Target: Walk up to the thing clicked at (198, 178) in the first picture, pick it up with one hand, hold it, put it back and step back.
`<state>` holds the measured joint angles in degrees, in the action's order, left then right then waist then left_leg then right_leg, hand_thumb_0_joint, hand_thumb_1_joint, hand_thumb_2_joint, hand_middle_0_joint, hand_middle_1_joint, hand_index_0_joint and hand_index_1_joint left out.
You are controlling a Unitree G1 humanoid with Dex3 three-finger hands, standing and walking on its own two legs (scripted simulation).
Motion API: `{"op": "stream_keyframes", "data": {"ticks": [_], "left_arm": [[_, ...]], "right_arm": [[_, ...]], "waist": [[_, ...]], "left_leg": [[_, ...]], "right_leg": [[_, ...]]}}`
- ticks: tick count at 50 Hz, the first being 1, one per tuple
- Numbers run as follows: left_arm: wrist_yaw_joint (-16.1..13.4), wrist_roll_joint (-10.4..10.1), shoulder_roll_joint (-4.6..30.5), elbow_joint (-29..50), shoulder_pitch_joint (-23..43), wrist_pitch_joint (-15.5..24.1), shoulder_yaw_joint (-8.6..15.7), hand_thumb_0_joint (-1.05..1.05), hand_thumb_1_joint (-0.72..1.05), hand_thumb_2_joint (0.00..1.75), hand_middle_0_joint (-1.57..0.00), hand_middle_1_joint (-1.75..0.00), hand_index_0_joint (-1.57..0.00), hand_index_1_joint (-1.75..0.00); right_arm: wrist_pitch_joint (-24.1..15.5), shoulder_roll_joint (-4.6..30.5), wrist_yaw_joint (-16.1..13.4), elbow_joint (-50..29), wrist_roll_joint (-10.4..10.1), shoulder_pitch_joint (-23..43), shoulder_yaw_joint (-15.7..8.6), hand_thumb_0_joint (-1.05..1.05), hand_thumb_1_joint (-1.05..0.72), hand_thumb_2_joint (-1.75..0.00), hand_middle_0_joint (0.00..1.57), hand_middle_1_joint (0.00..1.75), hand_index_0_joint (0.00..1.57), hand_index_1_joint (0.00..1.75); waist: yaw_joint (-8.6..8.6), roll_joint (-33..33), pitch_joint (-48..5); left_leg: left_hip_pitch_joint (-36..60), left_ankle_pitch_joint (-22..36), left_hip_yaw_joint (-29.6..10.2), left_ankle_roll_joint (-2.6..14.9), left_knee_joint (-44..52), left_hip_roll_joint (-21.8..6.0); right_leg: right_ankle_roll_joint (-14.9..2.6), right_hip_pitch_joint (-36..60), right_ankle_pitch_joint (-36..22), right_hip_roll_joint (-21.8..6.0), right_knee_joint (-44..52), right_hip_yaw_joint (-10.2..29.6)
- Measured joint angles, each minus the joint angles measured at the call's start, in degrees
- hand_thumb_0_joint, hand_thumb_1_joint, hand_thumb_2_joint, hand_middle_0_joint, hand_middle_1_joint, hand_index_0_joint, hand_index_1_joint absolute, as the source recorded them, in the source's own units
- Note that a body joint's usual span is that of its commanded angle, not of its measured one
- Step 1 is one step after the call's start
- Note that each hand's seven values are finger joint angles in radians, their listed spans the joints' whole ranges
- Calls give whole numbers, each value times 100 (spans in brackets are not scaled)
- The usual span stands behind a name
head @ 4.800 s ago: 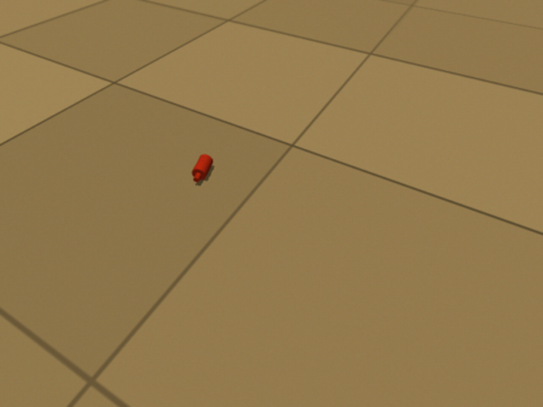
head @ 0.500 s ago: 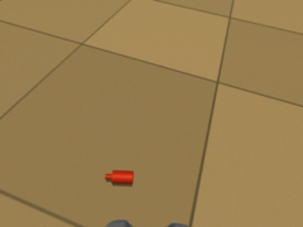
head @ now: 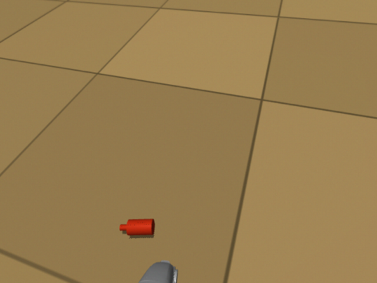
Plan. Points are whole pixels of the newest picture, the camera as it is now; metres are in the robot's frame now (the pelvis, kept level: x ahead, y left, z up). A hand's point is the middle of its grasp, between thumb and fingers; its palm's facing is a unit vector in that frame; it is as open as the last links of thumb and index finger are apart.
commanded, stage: walk up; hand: left
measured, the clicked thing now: (136, 227) +0.48 +0.34 -0.71
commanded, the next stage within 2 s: stand in 1.66 s
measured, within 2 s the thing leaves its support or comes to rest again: neither
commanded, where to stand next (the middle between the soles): +0.10 +0.08 m, yaw +1 degrees
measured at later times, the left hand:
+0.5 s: hand out of the picture +0.06 +0.33 -0.15, palm faces +0.02 -0.90 -0.43, open 7.4 cm
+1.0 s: hand out of the picture +0.09 +0.32 -0.12, palm faces +0.01 -0.93 -0.37, open 7.4 cm
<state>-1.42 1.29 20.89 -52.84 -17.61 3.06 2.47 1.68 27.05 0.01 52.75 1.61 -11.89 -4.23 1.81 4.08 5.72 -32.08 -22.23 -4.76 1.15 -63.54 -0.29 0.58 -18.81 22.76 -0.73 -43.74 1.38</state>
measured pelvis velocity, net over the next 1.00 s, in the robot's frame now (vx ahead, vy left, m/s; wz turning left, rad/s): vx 0.01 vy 0.06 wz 0.04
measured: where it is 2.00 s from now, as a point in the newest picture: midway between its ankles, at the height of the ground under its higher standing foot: outside the picture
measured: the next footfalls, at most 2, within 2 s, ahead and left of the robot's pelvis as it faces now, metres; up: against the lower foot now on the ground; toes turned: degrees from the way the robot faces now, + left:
left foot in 0.24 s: +0.06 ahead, +0.18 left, +0.00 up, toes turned +1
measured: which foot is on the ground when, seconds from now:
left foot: up 0.00-0.22, down 0.24-1.00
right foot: down 0.00-1.00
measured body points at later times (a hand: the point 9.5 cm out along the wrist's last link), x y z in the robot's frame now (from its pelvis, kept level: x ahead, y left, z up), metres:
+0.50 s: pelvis +0.00 +0.05 +0.00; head +0.03 +0.05 +0.44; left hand +0.06 +0.38 -0.12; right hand +0.13 -0.25 -0.12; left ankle +0.02 +0.18 -0.71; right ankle +0.03 -0.09 -0.71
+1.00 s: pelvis +0.01 +0.06 +0.03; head +0.03 +0.06 +0.48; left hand +0.09 +0.37 -0.10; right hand +0.13 -0.24 -0.10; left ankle +0.02 +0.18 -0.71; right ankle +0.03 -0.09 -0.71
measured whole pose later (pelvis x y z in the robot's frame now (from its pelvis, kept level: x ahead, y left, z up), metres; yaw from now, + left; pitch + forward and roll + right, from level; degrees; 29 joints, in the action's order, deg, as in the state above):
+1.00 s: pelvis +0.01 +0.06 +0.03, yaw +2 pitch -3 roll +0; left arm -0.2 0.0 21.5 -64.9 -3.2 1.5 -0.5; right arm 0.3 20.8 1.1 64.6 -0.1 -2.0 -0.9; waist 0.4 0.4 4.4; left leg -10.6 -12.7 -1.2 -0.4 -25.7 -0.1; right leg 2.5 -10.6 11.8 -2.6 -24.8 0.7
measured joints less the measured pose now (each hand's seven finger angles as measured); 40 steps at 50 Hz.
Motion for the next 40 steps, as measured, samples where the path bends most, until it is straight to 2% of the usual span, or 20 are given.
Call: {"op": "stream_keyframes", "data": {"ticks": [4,9,12,13,14,17,18,19,21,22,24,28,32,36,40], "left_arm": [[-122,-6,106,66,-106,71,47,0,90,89,-21,-30,-21,-30],[-168,-10,313,239,-164,86,89,0,90,89,-21,-30,-20,-30],[-155,-53,435,295,-112,13,53,0,90,89,-21,-30,-20,-30],[-157,-71,492,282,-47,-25,43,0,90,89,-21,-30,-20,-30],[-166,-94,513,254,30,-69,36,0,90,89,-21,-30,-20,-30],[-191,-119,453,94,244,-161,-40,1,90,89,-21,-30,-20,-30],[-178,-132,455,61,298,-162,-49,1,90,89,-21,-30,-20,-30],[-158,-143,453,36,346,-144,-54,1,90,89,-21,-30,-20,-30],[-111,-146,434,-2,423,-63,-54,1,90,89,-21,-30,-20,-30],[-98,-126,384,-44,484,-25,-47,1,90,89,-21,-30,-20,-30],[-62,-66,269,-107,571,5,-84,0,90,89,-21,-30,-20,-30],[19,-47,129,-286,713,-77,-206,0,90,89,-21,-30,-20,-30],[64,-85,110,-476,925,-141,-225,0,90,89,-21,-30,-20,-30],[78,-139,176,-655,1092,-103,-214,0,90,89,-21,-30,-20,-30],[81,-169,192,-840,1232,-124,-249,0,90,89,-21,-30,-20,-30]], "right_arm": [[96,-114,93,-83,31,118,-18,1,-90,-90,20,30,20,30],[116,-255,151,-157,22,323,0,1,-90,-90,20,30,20,30],[19,-302,169,-202,-17,426,-10,1,-90,-90,21,30,20,30],[-32,-363,156,-189,-6,481,-23,1,-90,-90,21,30,20,30],[-72,-414,150,-196,13,522,-12,1,-90,-90,21,30,20,30],[-126,-495,164,-221,-51,529,69,1,-90,-90,21,30,20,30],[-125,-546,155,-212,-62,525,112,1,-90,-90,21,30,20,30],[-119,-584,147,-195,-73,519,156,1,-90,-90,21,30,20,30],[-89,-619,139,-128,-107,521,233,1,-90,-90,21,30,20,30],[-66,-605,131,-79,-128,540,256,1,-90,-90,21,30,20,30],[-7,-591,103,52,-168,562,273,1,-90,-90,21,30,20,30],[-57,-580,88,336,-174,561,259,1,-90,-90,21,30,20,30],[-139,-611,123,558,-125,510,305,1,-90,-90,21,30,20,30],[-135,-694,121,799,-127,545,375,1,-90,-90,21,30,20,30],[-146,-712,102,960,-147,659,385,1,-90,-90,21,30,20,30]], "waist": [[45,31,90],[91,-65,206],[84,-174,227],[79,-324,283],[96,-439,339],[13,-359,305],[-6,-379,274],[-23,-397,237],[-39,-416,166],[-47,-359,168],[-74,-259,114],[-87,-399,-17],[-128,-423,-77],[-129,-472,-51],[-140,-493,-31]], "left_leg": [[144,99,-78,-83,169,-28],[555,-244,124,-88,1111,-158],[1012,108,321,-16,2069,-101],[1085,191,395,-119,2179,18],[1101,188,467,-181,2141,98],[1058,77,381,-139,1925,11],[1073,70,372,-135,1923,-12],[1081,63,363,-147,1915,-34],[1062,5,345,-194,1816,-72],[1054,-47,304,-219,1721,-119],[1052,-101,217,-193,1652,-157],[1268,90,366,-136,1979,36],[1383,150,375,-76,2226,10],[1554,318,341,-118,2576,-49],[1750,533,349,-130,2986,-26]], "right_leg": [[0,46,-96,-75,215,8],[75,-69,-43,-236,125,15],[174,-243,119,-385,-177,35],[183,-310,196,-511,-355,107],[106,-401,175,-575,-568,214],[-52,-561,916,-352,-1053,149],[-80,-570,956,-301,-1059,95],[-101,-534,819,-270,-910,6],[-118,-302,172,-193,-212,-165],[-62,-216,-171,-128,-46,-202],[43,-150,-205,-82,-2,-277],[160,-79,-172,-272,48,-120],[33,71,-295,-164,392,-29],[174,317,-587,-110,899,-59],[202,490,-768,-140,1253,-60]]}}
